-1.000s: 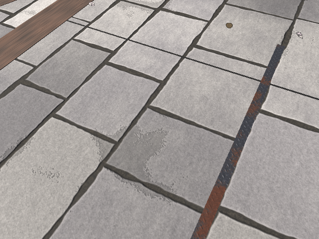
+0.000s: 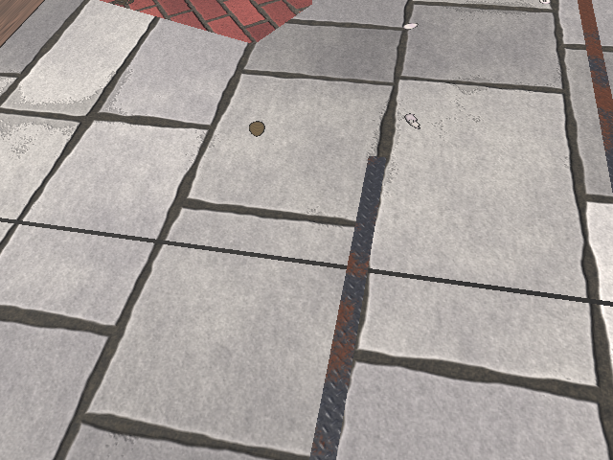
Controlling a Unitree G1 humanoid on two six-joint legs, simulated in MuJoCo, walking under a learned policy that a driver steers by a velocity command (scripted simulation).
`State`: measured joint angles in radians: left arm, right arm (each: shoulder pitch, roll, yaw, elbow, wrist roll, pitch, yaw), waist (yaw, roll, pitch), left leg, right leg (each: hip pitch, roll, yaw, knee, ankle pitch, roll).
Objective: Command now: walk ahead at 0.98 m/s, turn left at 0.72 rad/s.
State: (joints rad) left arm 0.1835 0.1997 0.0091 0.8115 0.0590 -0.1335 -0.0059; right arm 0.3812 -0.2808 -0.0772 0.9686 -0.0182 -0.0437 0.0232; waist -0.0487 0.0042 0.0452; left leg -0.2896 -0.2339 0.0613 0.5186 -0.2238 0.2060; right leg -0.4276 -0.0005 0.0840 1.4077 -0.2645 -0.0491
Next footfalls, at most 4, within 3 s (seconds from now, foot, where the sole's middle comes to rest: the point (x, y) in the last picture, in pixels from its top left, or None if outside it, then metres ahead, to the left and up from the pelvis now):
0.30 right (380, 439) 0.52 -0.12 -0.76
0.76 left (245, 302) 0.88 0.18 -0.76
1.20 right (284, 174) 1.33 0.07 -0.76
1.64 left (265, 87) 1.77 0.12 -0.76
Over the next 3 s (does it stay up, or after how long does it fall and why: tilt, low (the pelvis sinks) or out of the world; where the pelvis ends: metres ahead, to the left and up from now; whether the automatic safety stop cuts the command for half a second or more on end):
stays up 2.74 -0.17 -0.02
